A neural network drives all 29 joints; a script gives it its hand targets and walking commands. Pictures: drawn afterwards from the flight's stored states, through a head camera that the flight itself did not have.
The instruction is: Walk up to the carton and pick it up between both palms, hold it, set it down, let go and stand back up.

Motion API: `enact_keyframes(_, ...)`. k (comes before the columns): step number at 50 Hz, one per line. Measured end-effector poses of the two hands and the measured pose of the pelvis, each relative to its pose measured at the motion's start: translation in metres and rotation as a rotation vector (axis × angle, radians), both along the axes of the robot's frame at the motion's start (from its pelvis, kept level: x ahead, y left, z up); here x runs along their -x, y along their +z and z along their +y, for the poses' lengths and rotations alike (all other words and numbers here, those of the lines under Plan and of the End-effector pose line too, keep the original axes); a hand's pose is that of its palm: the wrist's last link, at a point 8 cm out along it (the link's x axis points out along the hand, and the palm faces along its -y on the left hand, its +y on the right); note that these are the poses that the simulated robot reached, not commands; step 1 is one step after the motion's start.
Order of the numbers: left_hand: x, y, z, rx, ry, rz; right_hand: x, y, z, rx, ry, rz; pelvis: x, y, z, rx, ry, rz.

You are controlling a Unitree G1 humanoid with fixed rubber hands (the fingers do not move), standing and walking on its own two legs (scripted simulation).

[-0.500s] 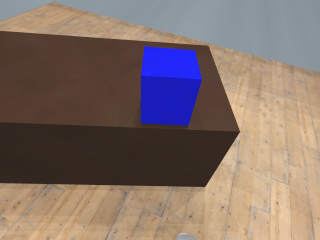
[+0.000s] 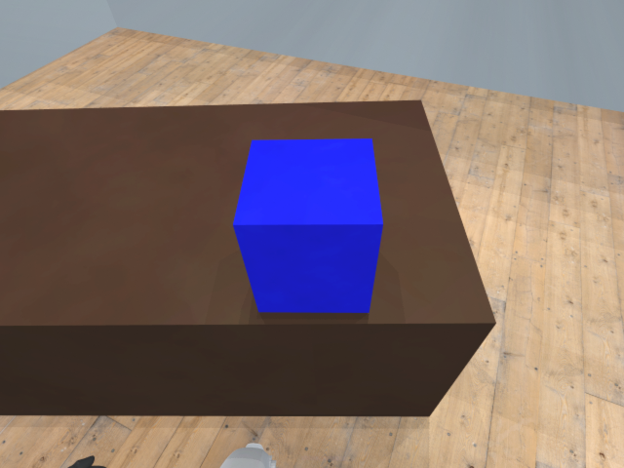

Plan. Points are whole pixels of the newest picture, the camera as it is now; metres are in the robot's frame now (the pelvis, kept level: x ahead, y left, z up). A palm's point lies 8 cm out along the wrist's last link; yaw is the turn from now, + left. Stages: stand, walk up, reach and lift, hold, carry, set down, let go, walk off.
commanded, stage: walk up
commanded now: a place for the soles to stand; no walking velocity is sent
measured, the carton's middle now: (312, 229) +0.52 +0.03 -0.04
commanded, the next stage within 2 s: none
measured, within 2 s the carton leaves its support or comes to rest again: neither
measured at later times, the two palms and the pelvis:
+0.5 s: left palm out of the picture +0.12 +0.31 -0.11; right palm (546, 448) +0.20 -0.30 -0.11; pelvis +0.05 +0.00 -0.01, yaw +1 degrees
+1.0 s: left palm out of the picture +0.13 +0.33 -0.12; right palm out of the picture +0.16 -0.28 -0.10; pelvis +0.05 +0.02 +0.00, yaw +1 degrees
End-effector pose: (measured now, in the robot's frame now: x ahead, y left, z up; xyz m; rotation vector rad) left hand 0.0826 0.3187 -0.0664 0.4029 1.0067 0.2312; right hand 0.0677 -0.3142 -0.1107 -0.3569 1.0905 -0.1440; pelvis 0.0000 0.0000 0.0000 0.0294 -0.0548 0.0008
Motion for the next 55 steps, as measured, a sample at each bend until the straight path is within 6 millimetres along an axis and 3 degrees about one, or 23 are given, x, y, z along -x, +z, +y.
enact_keyframes(3,-0.005,-0.009,0.01,-0.002,0.031,0.012,-0.017,-0.004,0.005,0.02,0.023,0.027,-0.014,-0.006,0.003,0.007,0.007,0.0)
enact_keyframes(7,-0.014,-0.037,0.023,0.015,0.061,0.059,-0.041,-0.013,0.012,0.053,0.026,0.024,-0.032,-0.022,0.013,0.023,0.019,0.002)
enact_keyframes(12,-0.021,-0.06,0.011,0.056,0.089,0.112,-0.071,-0.011,0.02,0.058,0.038,0.004,-0.038,-0.024,0.01,0.011,0.025,0.004)
enact_keyframes(17,-0.015,-0.064,-0.007,0.076,0.074,0.15,-0.107,-0.006,0.017,0.044,0.037,-0.058,-0.041,-0.022,0.004,0.031,0.024,0.013)
enact_keyframes(23,-0.026,-0.05,-0.007,0.058,0.075,0.145,-0.128,0.0,0.015,0.015,0.024,-0.072,-0.049,-0.012,0.001,0.027,0.024,0.015)
enact_keyframes(30,-0.049,-0.035,0.003,0.034,0.083,0.109,-0.129,0.002,0.014,0.011,0.005,-0.036,-0.055,-0.004,0.002,0.028,0.023,0.001)
enact_keyframes(38,-0.058,-0.036,0.01,0.049,0.089,0.123,-0.11,0.003,0.021,0.015,-0.022,0.034,-0.055,0.001,0.008,0.034,0.022,-0.004)
enact_keyframes(47,-0.05,-0.046,0.008,0.084,0.086,0.166,-0.094,0.005,0.029,0.023,-0.041,0.062,-0.052,0.003,0.017,0.037,0.019,0.001)
enact_keyframes(55,-0.031,-0.05,0.009,0.098,0.105,0.198,-0.089,0.008,0.029,0.038,-0.046,0.073,-0.049,0.004,0.02,0.041,0.028,0.003)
